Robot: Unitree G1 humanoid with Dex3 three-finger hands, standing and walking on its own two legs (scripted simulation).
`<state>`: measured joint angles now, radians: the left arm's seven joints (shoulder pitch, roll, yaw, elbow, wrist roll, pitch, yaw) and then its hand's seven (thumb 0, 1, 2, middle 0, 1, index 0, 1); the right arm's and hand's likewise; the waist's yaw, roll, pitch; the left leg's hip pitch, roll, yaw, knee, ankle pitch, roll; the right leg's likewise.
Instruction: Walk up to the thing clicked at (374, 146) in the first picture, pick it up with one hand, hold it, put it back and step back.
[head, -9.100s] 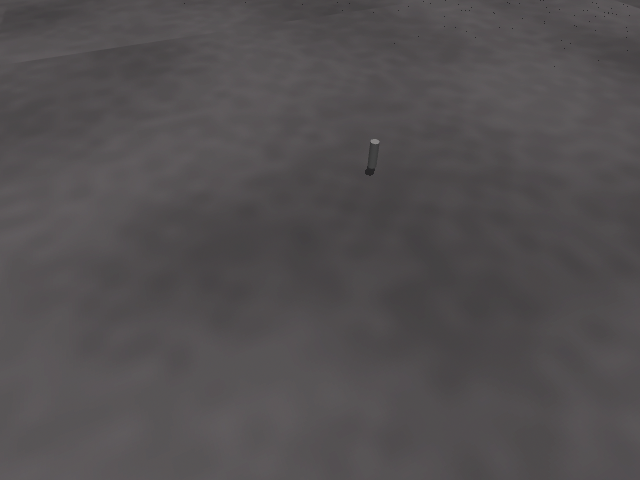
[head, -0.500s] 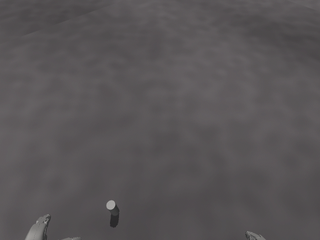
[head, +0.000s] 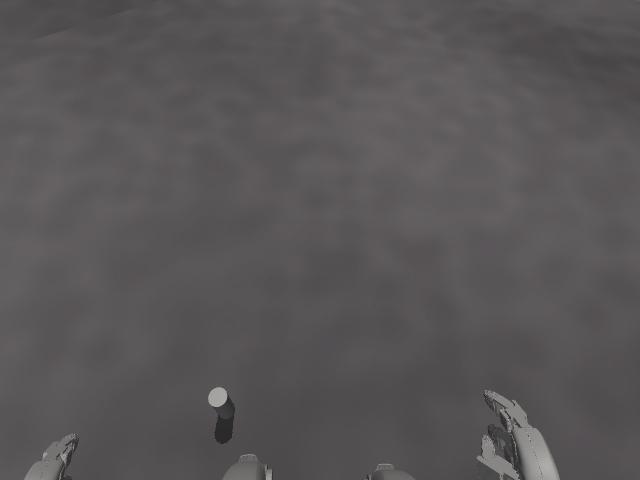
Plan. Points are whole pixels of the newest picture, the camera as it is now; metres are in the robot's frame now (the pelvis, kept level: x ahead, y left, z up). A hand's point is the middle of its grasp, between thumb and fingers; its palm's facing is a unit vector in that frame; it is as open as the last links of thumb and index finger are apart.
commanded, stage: go down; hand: left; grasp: from the side
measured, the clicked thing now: (222, 403) +0.36 +0.22 -0.63
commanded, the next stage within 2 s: none
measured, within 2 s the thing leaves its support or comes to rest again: neither
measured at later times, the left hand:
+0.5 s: hand out of the picture +0.17 +0.32 -0.18, palm faces +0.14 -0.96 -0.26, open 17.5 cm
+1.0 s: hand (90, 426) +0.25 +0.37 -0.25, palm faces +0.15 -0.97 -0.19, open 17.0 cm
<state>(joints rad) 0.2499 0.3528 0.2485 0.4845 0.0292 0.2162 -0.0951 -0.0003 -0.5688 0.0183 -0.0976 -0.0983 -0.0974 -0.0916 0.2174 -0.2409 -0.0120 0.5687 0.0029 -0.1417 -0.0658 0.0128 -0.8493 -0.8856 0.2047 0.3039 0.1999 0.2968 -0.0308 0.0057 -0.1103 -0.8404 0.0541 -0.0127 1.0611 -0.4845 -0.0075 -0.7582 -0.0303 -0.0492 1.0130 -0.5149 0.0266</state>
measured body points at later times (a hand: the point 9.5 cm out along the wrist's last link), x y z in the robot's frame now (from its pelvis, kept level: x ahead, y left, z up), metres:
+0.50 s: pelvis -0.03 +0.00 -0.09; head +0.11 +0.03 +0.34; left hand +0.16 +0.37 -0.16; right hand +0.15 -0.26 -0.17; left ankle +0.02 +0.12 -0.67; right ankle -0.01 -0.14 -0.67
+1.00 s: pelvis -0.07 +0.00 -0.21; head +0.13 +0.03 +0.19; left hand +0.24 +0.42 -0.24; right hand +0.10 -0.27 -0.32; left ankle +0.01 +0.12 -0.67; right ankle -0.01 -0.14 -0.67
